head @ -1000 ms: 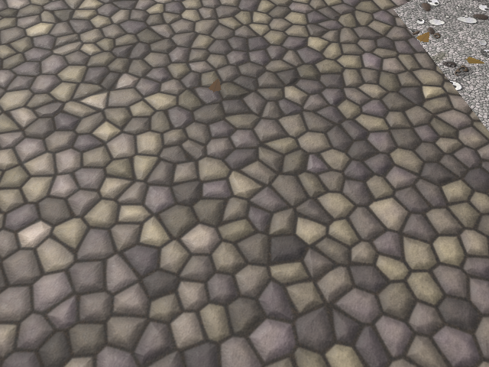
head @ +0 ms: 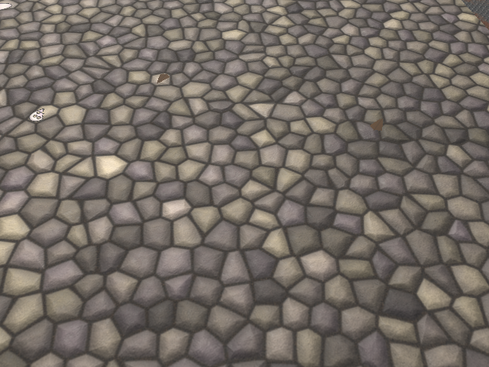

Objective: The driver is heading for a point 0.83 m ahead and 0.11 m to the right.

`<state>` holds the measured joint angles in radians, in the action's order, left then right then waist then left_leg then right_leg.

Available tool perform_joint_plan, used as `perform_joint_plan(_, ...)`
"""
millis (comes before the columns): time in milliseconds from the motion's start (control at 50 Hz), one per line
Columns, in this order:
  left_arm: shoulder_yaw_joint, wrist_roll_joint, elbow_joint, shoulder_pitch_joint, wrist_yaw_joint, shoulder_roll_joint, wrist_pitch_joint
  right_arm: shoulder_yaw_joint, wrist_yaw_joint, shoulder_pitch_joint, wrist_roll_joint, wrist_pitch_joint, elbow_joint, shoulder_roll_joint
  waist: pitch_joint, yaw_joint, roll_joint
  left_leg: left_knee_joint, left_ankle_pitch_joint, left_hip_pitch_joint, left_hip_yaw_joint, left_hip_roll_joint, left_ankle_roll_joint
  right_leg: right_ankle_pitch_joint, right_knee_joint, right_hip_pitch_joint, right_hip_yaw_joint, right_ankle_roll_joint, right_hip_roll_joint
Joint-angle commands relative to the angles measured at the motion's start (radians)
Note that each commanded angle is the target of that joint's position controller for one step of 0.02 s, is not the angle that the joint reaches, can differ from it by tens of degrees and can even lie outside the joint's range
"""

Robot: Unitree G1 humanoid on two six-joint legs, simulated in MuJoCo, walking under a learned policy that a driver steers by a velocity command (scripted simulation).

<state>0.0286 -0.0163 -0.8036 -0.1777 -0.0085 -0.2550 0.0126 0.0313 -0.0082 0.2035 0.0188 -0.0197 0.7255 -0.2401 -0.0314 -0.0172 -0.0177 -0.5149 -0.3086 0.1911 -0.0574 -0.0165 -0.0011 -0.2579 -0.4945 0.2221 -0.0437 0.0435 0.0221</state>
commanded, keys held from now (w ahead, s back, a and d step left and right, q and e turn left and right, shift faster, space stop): no key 0.98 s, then w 0.02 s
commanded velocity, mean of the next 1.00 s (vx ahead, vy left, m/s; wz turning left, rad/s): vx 0.00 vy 0.00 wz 0.01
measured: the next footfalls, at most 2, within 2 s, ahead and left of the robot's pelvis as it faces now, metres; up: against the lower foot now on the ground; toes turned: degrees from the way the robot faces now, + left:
left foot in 1.68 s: +0.43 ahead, +0.10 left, +0.00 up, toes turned +1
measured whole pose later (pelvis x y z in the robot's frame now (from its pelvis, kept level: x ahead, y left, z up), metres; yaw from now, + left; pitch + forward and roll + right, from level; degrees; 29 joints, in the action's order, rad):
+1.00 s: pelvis +0.00 +0.01 +0.00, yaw -1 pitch -2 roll +0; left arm 0.03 0.00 -1.11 -0.22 -0.05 -0.23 -0.01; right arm 0.01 -0.03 0.27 0.00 0.01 0.98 -0.22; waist -0.04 -0.01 0.00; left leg -0.49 -0.30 0.16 -0.04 -0.03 -0.01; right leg -0.25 -0.48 0.20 -0.06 0.05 0.04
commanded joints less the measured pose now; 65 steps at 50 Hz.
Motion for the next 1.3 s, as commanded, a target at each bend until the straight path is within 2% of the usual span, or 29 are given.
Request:
perform_joint_plan(20, 0.030, 0.004, 0.043, 0.018, -0.011, -0.113, 0.010, 0.028, -0.006, -0.010, -0.002, 0.029, -0.054, -0.125, 0.021, 0.004, 0.093, 0.120, 0.156, 0.044, -0.095, 0.086, -0.037, 0.137, 0.031, -0.028, -0.009, -0.010, 0.019)
perform_joint_plan(240, 0.035, 0.011, -0.056, -0.007, -0.024, -0.124, 0.002, 0.022, -0.006, 0.009, -0.007, 0.036, -0.016, -0.109, 0.032, 0.006, 0.033, 0.107, 0.225, 0.021, -0.073, 0.065, -0.043, 0.184, 0.037, -0.055, -0.014, 0.007, 0.027)
perform_joint_plan(620, 0.031, 0.016, -0.208, -0.031, -0.040, -0.113, -0.012, 0.016, -0.015, 0.058, -0.013, 0.038, 0.119, -0.104, 0.005, 0.004, 0.027, 0.116, 0.211, 0.025, -0.030, 0.037, -0.027, 0.177, 0.055, -0.060, -0.007, -0.001, 0.018)
perform_joint_plan(980, 0.019, 0.016, -0.284, -0.068, -0.045, -0.079, -0.016, 0.001, -0.023, 0.104, -0.017, 0.037, 0.226, -0.087, -0.019, 0.006, 0.021, 0.129, 0.161, 0.038, -0.010, 0.025, -0.020, 0.148, 0.068, -0.043, 0.004, -0.007, 0.005)
perform_joint_plan(1000, 0.016, 0.016, -0.295, -0.087, -0.045, -0.065, -0.017, -0.001, -0.025, 0.121, -0.018, 0.035, 0.239, -0.081, 0.002, 0.006, 0.030, 0.143, 0.053, 0.030, -0.007, 0.019, -0.024, 0.061, 0.062, -0.049, 0.023, -0.009, -0.011)
perform_joint_plan(1040, 0.016, 0.026, -0.291, -0.081, -0.047, -0.061, -0.016, 0.013, -0.031, 0.126, -0.030, 0.028, 0.242, -0.124, -0.042, 0.018, 0.080, 0.184, -0.326, 0.069, -0.058, 0.036, -0.069, -0.212, -0.027, 0.030, 0.082, -0.026, -0.066)
perform_joint_plan(1060, 0.015, 0.026, -0.276, -0.061, -0.045, -0.057, -0.008, 0.020, -0.032, 0.140, -0.034, 0.030, 0.239, -0.145, -0.082, 0.031, 0.119, 0.235, -0.473, 0.091, -0.137, 0.090, -0.106, -0.275, -0.087, 0.102, 0.094, -0.036, -0.073)
perform_joint_plan(1080, 0.011, 0.027, -0.257, -0.037, -0.038, -0.041, 0.008, 0.029, -0.031, 0.169, -0.039, 0.036, 0.243, -0.172, -0.108, 0.045, 0.176, 0.298, -0.566, 0.084, -0.255, 0.174, -0.153, -0.252, -0.177, 0.167, 0.106, -0.043, -0.070)
perform_joint_plan(1100, 0.005, 0.030, -0.242, -0.023, -0.029, -0.022, 0.027, 0.039, -0.030, 0.184, -0.044, 0.046, 0.246, -0.198, -0.134, 0.052, 0.219, 0.348, -0.589, 0.113, -0.379, 0.258, -0.206, -0.204, -0.265, 0.185, 0.083, -0.056, -0.040)
perform_joint_plan(1120, 0.006, 0.037, -0.235, -0.026, -0.019, -0.025, 0.044, 0.040, -0.029, 0.165, -0.044, 0.055, 0.239, -0.195, -0.157, 0.039, 0.218, 0.369, -0.556, 0.126, -0.434, 0.301, -0.236, -0.198, -0.304, 0.212, 0.056, -0.077, -0.008)
perform_joint_plan(1140, 0.007, 0.044, -0.233, -0.039, -0.009, -0.026, 0.059, 0.038, -0.027, 0.132, -0.044, 0.062, 0.228, -0.181, -0.167, 0.020, 0.212, 0.360, -0.496, 0.118, -0.427, 0.309, -0.236, -0.229, -0.282, 0.219, 0.044, -0.098, 0.011)
perform_joint_plan(1160, 0.007, 0.049, -0.239, -0.073, 0.000, -0.024, 0.071, 0.036, -0.024, 0.090, -0.052, 0.065, 0.213, -0.169, -0.159, -0.010, 0.192, 0.330, -0.429, 0.127, -0.371, 0.287, -0.212, -0.227, -0.179, 0.158, 0.049, -0.120, 0.017)
perform_joint_plan(1180, 0.011, 0.049, -0.273, -0.159, 0.004, -0.022, 0.080, 0.034, -0.021, 0.029, -0.061, 0.063, 0.194, -0.163, -0.137, -0.061, 0.161, 0.280, -0.354, 0.196, -0.272, 0.227, -0.170, -0.135, -0.010, -0.015, 0.077, -0.133, -0.001)
perform_joint_plan(1200, 0.023, 0.039, -0.315, -0.240, 0.006, -0.038, 0.082, 0.029, -0.019, 0.006, -0.059, 0.063, 0.181, -0.143, -0.107, -0.084, 0.103, 0.169, -0.237, 0.255, -0.172, 0.148, -0.132, -0.032, 0.055, -0.164, 0.071, -0.116, -0.030)
perform_joint_plan(1220, 0.040, 0.029, -0.343, -0.359, 0.005, -0.093, 0.082, 0.011, -0.014, -0.004, -0.045, 0.071, 0.168, -0.082, -0.038, -0.114, -0.072, -0.121, -0.118, 0.342, -0.028, 0.049, -0.074, -0.103, 0.157, -0.303, -0.153, -0.140, 0.112)
perform_joint_plan(1240, 0.065, 0.031, -0.345, -0.461, 0.017, -0.223, 0.088, 0.006, -0.019, -0.005, -0.043, 0.088, 0.125, -0.051, 0.002, -0.123, -0.300, -0.393, -0.214, 0.524, 0.061, -0.054, -0.032, -0.252, 0.323, -0.397, -0.574, -0.272, 0.324)
perform_joint_plan(1260, 0.048, 0.012, -0.331, -0.402, 0.021, -0.183, 0.102, 0.014, -0.019, 0.000, -0.068, 0.100, 0.125, -0.084, -0.040, -0.082, -0.217, -0.586, -0.264, 0.592, -0.030, -0.010, -0.045, -0.375, 0.368, -0.323, -0.720, -0.336, 0.395)
perform_joint_plan(1280, 0.031, 0.021, -0.296, -0.312, 0.020, -0.117, 0.112, 0.017, -0.010, 0.006, -0.078, 0.111, 0.131, -0.098, -0.118, -0.046, -0.121, -0.656, -0.162, 0.651, -0.058, 0.047, -0.066, -0.372, 0.364, -0.287, -0.612, -0.312, 0.363)
perform_joint_plan(1300, 0.023, 0.024, -0.275, -0.266, 0.023, -0.092, 0.115, 0.019, -0.003, 0.019, -0.070, 0.120, 0.149, -0.097, -0.120, -0.029, -0.091, -0.652, -0.062, 0.655, -0.040, 0.080, -0.078, -0.299, 0.364, -0.282, -0.484, -0.268, 0.305)
Keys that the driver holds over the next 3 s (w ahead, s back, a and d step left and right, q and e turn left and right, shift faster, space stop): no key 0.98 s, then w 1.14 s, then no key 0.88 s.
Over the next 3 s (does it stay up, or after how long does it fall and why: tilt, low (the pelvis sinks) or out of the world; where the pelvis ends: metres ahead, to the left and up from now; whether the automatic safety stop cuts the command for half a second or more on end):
stays up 0.70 -0.03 0.00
